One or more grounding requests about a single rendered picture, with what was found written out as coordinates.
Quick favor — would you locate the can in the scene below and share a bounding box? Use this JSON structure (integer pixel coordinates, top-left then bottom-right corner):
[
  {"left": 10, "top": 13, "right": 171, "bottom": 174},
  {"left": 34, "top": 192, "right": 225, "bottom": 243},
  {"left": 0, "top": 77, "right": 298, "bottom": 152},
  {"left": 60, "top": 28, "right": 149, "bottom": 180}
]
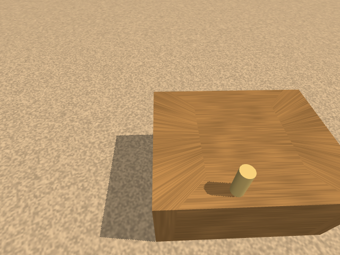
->
[{"left": 229, "top": 164, "right": 257, "bottom": 197}]

